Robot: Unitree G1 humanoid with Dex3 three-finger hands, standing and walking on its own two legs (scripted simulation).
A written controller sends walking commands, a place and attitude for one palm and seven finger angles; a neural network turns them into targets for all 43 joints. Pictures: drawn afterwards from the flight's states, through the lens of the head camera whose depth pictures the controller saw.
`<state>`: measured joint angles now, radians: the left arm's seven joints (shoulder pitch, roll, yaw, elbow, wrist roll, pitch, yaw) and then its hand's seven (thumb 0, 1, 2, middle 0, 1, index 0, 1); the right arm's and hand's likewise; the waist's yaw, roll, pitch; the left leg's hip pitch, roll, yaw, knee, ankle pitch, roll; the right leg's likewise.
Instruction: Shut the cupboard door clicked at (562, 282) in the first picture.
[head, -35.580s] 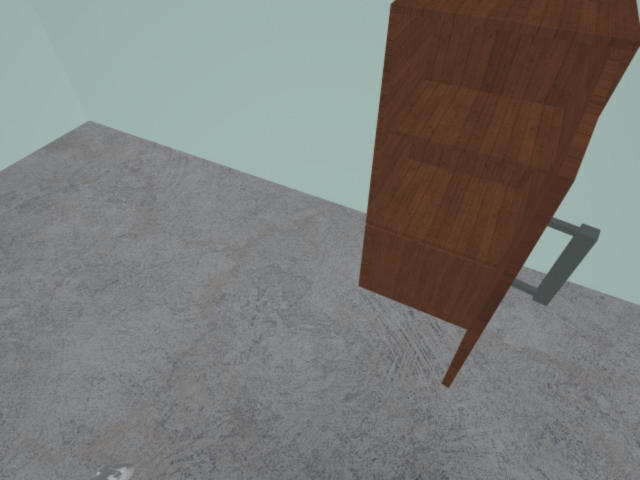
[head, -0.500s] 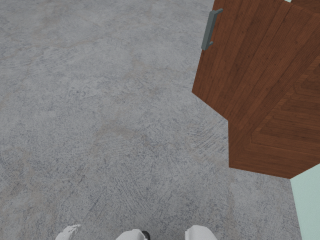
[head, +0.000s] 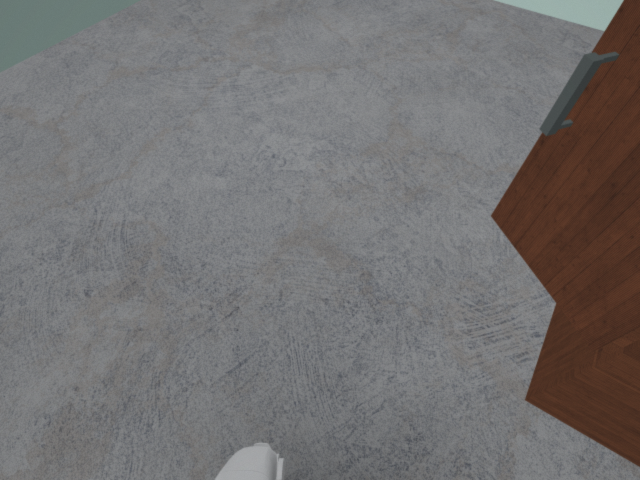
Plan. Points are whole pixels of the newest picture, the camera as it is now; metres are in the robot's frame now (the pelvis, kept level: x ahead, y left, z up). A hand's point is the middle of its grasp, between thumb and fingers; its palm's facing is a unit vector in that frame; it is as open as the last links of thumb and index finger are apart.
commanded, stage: walk to a spot facing it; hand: left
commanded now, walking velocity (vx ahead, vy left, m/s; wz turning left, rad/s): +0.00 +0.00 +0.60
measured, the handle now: (577, 95) +0.74 -0.44 +0.03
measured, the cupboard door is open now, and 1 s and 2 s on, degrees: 52 52 52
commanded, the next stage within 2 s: turn to face it in 1.14 s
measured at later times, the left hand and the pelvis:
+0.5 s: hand out of the picture +0.10 +0.23 -0.15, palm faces +0.26 -0.93 -0.26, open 7.4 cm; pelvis +0.04 +0.00 -0.01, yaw +16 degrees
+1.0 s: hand out of the picture +0.03 +0.29 -0.19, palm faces +0.58 -0.78 -0.22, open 7.4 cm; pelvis +0.15 +0.12 -0.01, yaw +34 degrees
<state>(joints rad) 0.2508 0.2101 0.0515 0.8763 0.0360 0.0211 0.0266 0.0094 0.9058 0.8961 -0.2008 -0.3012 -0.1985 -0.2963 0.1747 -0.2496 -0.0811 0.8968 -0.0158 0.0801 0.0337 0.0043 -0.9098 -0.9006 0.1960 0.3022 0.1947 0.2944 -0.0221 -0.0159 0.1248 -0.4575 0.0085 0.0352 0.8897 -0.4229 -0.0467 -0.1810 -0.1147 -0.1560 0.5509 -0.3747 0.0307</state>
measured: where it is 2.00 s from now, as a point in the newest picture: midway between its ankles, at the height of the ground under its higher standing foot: (240, 402)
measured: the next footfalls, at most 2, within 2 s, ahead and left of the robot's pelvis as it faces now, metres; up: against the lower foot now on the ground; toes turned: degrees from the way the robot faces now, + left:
left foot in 0.08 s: +0.05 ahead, +0.12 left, +0.00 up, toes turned +7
right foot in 0.48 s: +0.11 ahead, -0.12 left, +0.00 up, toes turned +12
